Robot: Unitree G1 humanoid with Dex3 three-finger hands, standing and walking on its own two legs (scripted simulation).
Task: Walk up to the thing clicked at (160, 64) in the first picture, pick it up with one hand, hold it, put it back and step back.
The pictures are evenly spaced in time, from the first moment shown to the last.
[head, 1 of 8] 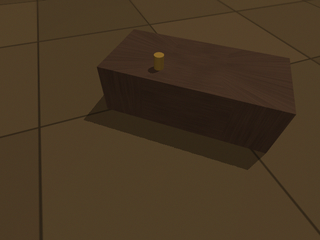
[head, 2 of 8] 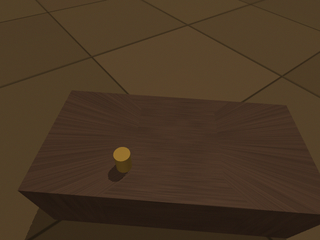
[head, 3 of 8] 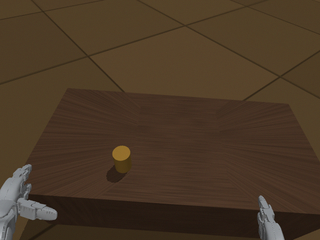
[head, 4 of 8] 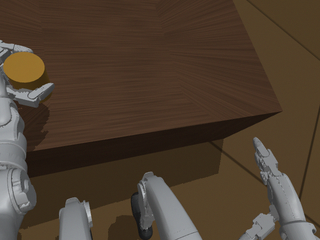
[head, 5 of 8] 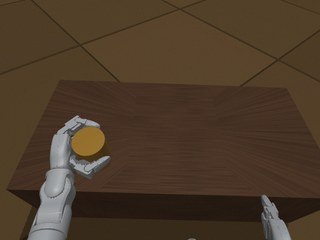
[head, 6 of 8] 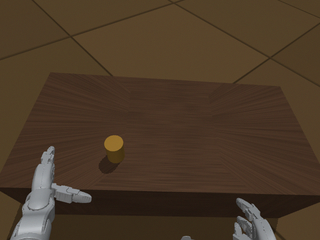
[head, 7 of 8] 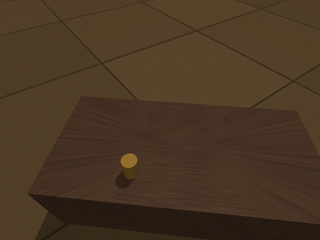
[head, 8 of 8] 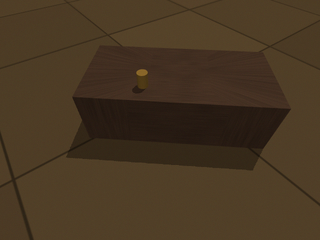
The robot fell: no
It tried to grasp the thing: yes
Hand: left
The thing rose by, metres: 0.30
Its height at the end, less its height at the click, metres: +0.00
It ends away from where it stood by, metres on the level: 0.01
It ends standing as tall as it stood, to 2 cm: yes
